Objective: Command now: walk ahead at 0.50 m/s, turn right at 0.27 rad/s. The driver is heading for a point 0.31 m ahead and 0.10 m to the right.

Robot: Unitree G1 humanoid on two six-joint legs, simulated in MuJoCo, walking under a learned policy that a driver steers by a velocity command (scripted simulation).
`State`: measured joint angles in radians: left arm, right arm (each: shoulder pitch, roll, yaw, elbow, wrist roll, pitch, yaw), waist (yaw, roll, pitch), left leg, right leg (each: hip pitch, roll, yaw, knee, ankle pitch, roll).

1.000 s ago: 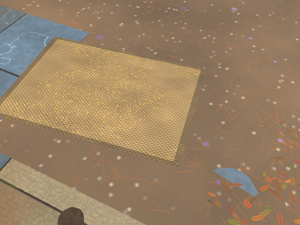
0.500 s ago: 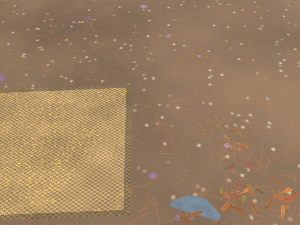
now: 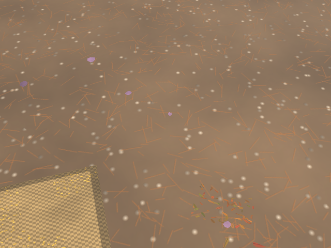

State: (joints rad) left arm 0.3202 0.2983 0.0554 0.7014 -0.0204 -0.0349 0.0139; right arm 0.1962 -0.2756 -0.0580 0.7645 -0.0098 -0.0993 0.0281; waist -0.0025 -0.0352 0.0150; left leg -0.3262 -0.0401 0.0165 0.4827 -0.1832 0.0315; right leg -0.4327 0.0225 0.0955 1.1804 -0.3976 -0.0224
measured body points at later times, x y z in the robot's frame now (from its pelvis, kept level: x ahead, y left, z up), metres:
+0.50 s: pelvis +0.23 -0.05 +0.00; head +0.27 -0.07 +0.45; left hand +0.42 +0.19 -0.09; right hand +0.30 -0.33 -0.13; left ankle +0.18 +0.10 -0.68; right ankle +0.31 -0.15 -0.73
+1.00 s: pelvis +0.31 -0.03 +0.00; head +0.32 -0.03 +0.45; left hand +0.42 +0.23 -0.13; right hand +0.40 -0.29 -0.13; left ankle +0.30 +0.10 -0.73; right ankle +0.31 -0.15 -0.73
